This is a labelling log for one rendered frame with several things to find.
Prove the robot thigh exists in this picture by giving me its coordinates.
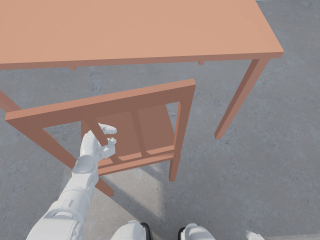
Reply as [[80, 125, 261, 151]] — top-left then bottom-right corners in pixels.
[[181, 226, 216, 240], [110, 223, 146, 240]]

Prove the table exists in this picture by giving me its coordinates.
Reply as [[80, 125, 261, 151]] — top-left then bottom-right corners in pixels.
[[0, 0, 284, 143]]

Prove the robot left forearm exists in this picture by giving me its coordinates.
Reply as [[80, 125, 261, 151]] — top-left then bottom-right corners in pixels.
[[26, 154, 99, 240]]

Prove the robot left hand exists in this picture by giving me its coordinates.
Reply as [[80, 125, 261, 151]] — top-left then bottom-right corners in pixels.
[[80, 123, 117, 161]]

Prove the robot right thigh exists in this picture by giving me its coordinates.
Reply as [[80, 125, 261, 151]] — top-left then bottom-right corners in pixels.
[[181, 226, 216, 240]]

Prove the robot right hand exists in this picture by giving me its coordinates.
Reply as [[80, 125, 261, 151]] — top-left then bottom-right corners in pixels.
[[245, 230, 265, 240]]

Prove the chair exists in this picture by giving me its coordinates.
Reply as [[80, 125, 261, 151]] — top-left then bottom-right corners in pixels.
[[5, 78, 196, 197]]

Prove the robot left thigh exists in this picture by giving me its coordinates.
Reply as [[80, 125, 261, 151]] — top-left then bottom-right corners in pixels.
[[110, 223, 146, 240]]

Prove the left robot upper arm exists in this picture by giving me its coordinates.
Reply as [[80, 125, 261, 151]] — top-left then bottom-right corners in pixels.
[[29, 218, 84, 240]]

